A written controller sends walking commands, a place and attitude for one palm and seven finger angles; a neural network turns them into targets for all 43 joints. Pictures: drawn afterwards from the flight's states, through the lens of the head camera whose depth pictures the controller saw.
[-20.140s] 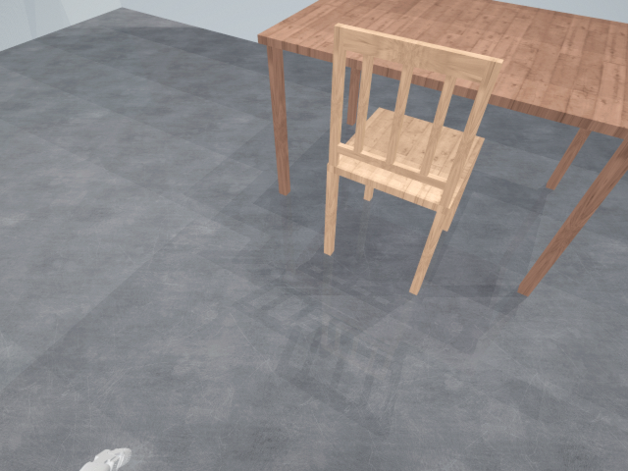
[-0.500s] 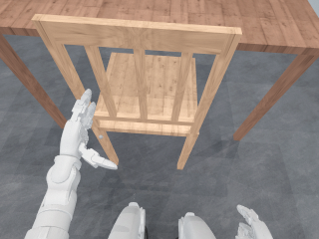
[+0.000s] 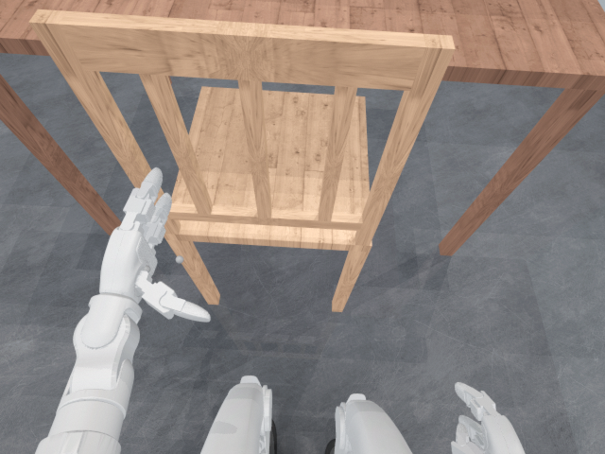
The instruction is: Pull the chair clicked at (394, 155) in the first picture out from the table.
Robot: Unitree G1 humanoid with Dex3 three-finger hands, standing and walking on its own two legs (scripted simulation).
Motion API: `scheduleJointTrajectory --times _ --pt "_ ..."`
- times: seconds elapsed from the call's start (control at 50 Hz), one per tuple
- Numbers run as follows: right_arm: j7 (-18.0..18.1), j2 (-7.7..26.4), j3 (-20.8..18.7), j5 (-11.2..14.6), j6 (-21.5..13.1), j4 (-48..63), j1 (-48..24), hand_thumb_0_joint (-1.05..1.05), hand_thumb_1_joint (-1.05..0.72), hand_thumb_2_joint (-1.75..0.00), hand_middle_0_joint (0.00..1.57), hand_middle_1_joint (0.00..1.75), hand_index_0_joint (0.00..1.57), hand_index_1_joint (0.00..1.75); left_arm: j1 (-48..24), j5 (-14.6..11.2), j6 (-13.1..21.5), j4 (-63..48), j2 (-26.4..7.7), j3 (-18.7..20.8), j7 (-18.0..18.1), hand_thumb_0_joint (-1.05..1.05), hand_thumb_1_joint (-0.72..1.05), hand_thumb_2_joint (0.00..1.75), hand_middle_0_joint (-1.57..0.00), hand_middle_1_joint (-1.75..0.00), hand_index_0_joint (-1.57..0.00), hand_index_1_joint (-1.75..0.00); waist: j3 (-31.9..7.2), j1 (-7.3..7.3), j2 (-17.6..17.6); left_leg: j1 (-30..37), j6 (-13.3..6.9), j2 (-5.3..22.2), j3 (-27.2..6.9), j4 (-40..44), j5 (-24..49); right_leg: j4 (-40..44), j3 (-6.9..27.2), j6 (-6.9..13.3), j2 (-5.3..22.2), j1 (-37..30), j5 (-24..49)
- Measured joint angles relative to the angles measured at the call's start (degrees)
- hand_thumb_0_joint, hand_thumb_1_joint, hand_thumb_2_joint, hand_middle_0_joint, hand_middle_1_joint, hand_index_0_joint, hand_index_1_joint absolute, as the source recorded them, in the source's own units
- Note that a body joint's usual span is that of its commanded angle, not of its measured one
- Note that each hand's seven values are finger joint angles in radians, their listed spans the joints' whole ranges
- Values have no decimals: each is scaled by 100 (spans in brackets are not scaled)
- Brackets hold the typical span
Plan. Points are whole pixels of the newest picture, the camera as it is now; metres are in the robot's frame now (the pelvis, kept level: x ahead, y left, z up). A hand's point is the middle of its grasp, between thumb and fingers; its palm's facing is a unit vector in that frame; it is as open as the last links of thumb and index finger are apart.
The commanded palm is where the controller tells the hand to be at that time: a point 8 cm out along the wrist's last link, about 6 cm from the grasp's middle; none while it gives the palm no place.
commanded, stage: aim the fingers beside a spindle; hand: left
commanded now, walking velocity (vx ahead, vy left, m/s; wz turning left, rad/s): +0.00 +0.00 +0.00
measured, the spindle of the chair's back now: (259, 160) +0.50 +0.08 +0.04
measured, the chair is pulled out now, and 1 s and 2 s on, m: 0.00 0.00 0.00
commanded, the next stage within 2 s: push the fingers through the gap in 0.26 s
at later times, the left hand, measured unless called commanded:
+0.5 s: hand (176, 252) +0.36 +0.17 +0.03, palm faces -0.04 -1.00 -0.06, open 16.9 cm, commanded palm +0.35 +0.22 +0.03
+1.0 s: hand (186, 218) +0.41 +0.17 +0.03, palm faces -0.05 -1.00 -0.05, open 16.9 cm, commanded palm +0.40 +0.22 +0.02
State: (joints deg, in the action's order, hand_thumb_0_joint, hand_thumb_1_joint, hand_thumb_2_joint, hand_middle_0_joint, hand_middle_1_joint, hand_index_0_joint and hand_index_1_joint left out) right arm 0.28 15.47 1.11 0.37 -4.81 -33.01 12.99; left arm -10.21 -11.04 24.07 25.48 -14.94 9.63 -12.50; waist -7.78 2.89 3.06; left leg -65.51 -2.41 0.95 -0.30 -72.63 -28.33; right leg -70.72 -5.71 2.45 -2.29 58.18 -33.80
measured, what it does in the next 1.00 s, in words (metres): stands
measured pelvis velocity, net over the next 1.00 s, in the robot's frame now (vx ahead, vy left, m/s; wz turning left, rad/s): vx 0.00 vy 0.01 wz -0.01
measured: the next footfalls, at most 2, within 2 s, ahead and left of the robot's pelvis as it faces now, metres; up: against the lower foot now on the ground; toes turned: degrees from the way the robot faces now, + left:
none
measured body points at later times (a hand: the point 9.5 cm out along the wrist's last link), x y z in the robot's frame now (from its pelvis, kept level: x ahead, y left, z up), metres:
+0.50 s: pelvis +0.00 +0.00 +0.00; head +0.10 +0.01 +0.44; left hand +0.35 +0.23 +0.03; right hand +0.15 -0.24 -0.11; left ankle +0.05 +0.09 -0.62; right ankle +0.00 -0.10 -0.62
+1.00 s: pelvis +0.00 +0.01 +0.00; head +0.12 +0.02 +0.43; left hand +0.40 +0.22 +0.03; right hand +0.10 -0.25 -0.12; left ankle +0.05 +0.09 -0.62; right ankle +0.00 -0.10 -0.62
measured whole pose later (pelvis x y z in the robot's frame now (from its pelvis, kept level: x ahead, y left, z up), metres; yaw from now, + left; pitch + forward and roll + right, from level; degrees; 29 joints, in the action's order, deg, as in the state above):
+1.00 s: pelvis +0.00 +0.01 +0.00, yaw -1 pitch +23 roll -4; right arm -0.3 15.6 1.5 -0.2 -3.7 -36.2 15.3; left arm -23.8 -8.8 24.9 38.1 -15.9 11.8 -10.8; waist -8.7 4.1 3.2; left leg -67.2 -3.0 0.9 0.2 -72.3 -27.9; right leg -70.4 -5.1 1.8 -2.2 60.0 -33.2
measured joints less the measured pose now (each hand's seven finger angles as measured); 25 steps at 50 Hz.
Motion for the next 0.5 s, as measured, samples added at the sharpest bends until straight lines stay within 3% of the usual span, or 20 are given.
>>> scheduleJointTrajectory --times 0.1,0.2,0.38,0.5 --pt "4 -1 37 -3 -5 -109 38 1 -90 -90 20 30 20 30 27 31 116 -33 29 -22 44 -1 -50 30 -6 -8 -7 -8 -108 -58 -12 110 -12 -16 31 107 13 90 34 -19 14 -95 12" --pt "-21 -8 55 16 19 -72 -17 1 -90 -90 20 30 20 30 -221 20 -46 441 -19 57 26 -1 -50 30 -6 -8 -6 -8 -131 -10 -25 -3 -13 -18 11 17 -9 6 11 -11 16 5 -18" --pt "-22 -17 6 -28 -43 -27 6 1 -90 -90 20 30 20 30 240 80 116 -335 134 -158 153 -1 -50 30 -6 -8 -7 -8 -69 -61 10 132 -42 -30 60 103 1 92 64 -53 29 -117 10" --pt "-23 -30 82 -6 11 -91 -54 1 -90 -90 20 30 20 30 -276 147 6 334 55 -96 226 -1 -50 30 -6 -8 -7 -8 -132 -58 -10 42 -43 -50 18 26 2 16 17 -45 46 -48 -12"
